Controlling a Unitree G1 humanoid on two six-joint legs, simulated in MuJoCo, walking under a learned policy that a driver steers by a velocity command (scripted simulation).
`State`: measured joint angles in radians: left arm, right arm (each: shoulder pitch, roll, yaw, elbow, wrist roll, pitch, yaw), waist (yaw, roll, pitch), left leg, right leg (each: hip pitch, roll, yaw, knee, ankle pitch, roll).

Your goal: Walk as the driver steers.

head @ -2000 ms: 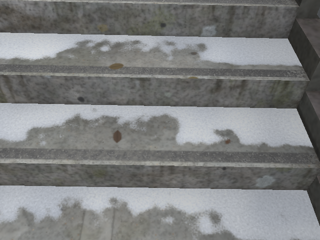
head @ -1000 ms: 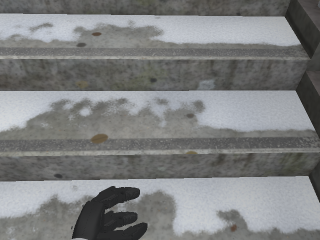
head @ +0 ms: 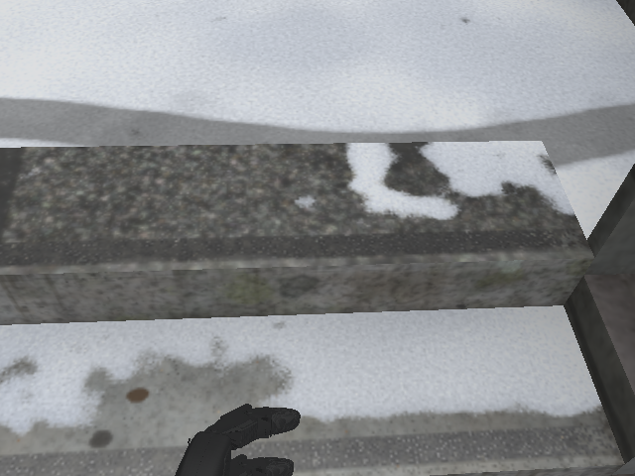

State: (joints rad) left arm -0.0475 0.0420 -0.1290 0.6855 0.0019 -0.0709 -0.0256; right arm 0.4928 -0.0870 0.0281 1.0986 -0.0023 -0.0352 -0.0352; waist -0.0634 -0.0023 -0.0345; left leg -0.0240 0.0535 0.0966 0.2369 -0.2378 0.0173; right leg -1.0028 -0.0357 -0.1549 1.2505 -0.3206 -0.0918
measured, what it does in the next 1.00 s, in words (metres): climbs: left foot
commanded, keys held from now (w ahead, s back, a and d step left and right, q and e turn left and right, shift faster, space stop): no key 1.00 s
